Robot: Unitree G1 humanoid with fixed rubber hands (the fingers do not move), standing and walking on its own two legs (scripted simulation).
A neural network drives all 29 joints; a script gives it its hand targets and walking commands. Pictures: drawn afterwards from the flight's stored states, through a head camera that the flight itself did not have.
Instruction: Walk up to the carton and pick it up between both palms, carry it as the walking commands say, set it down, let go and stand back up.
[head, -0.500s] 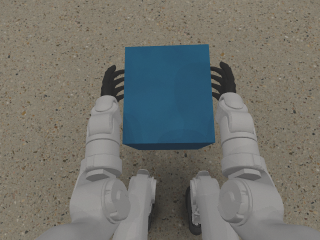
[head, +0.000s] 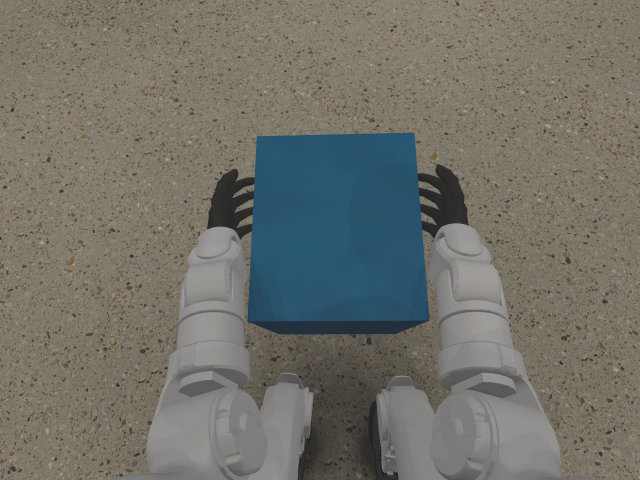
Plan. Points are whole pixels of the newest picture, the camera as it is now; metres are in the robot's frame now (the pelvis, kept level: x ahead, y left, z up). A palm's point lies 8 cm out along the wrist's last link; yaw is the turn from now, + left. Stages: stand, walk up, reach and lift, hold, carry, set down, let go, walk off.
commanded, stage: reach and lift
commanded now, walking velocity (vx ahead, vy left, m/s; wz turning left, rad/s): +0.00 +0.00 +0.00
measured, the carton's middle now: (336, 249) +0.42 +0.02 -0.11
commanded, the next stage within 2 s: none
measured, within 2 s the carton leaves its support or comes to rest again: neither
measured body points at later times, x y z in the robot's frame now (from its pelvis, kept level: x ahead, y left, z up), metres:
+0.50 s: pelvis +0.02 +0.00 +0.07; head +0.16 +0.01 +0.50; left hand +0.41 +0.16 +0.03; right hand +0.42 -0.12 +0.04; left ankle +0.07 +0.12 -0.60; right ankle +0.07 -0.11 -0.60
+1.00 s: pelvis +0.04 +0.00 +0.12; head +0.12 +0.01 +0.56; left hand +0.39 +0.16 +0.10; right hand +0.40 -0.12 +0.11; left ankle +0.07 +0.12 -0.60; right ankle +0.07 -0.11 -0.60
